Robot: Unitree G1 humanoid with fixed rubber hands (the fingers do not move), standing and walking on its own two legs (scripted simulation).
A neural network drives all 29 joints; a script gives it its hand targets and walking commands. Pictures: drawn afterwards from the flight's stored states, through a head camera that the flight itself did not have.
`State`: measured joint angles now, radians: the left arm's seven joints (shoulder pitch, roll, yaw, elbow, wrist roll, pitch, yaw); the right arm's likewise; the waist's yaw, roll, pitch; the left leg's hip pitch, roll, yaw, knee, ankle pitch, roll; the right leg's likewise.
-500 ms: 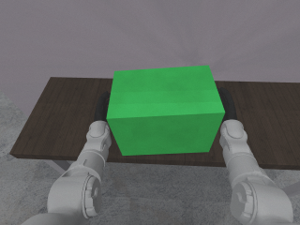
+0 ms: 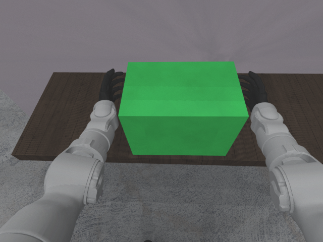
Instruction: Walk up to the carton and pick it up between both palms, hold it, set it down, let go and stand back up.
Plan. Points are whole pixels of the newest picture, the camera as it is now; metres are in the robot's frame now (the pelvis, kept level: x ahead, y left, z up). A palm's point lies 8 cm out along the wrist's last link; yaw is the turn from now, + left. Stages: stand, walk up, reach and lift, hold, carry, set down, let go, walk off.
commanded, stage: set down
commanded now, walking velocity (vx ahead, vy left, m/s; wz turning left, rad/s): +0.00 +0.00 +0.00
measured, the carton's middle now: (179, 111) +0.45 +0.01 +0.03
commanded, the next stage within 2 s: none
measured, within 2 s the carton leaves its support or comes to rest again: neither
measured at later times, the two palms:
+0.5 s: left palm (86, 88) +0.43 +0.24 +0.12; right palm (292, 87) +0.46 -0.24 +0.13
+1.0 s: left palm (88, 108) +0.40 +0.23 +0.09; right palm (288, 107) +0.42 -0.23 +0.11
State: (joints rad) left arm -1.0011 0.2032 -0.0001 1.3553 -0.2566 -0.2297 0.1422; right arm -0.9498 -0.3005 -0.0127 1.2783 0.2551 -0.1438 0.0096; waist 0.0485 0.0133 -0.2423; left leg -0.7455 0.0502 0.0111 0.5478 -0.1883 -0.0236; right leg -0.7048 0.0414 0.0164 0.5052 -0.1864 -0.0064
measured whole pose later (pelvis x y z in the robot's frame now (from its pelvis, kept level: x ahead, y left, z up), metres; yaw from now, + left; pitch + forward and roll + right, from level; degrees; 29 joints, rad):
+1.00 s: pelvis -0.01 -0.02 +0.01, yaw +4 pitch +13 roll -1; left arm -0.74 0.37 -0.07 0.85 -0.31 0.12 0.05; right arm -0.73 -0.39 -0.01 0.95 0.42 0.06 0.03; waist -0.02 -0.03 -0.14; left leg -0.55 0.04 -0.06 0.50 -0.17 -0.05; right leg -0.49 0.04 -0.05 0.47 -0.19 -0.03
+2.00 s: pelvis +0.01 -0.01 +0.02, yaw +3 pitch +1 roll +0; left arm 0.17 0.28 0.02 0.43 -0.23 -0.17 0.02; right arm 0.16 -0.26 0.03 0.52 0.30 -0.27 0.02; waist 0.00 -0.04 0.02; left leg -0.22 0.03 -0.02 0.39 -0.18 -0.03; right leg -0.19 0.02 -0.01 0.41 -0.23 -0.03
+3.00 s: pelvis +0.04 +0.01 +0.02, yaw +1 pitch -5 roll +0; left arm 0.25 0.19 0.01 0.51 -0.01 0.09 0.00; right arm 0.21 -0.18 -0.01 0.75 0.01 -0.23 0.02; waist 0.02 -0.01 0.08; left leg -0.06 0.02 0.02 0.37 -0.24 -0.01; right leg -0.02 0.01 0.03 0.34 -0.24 0.00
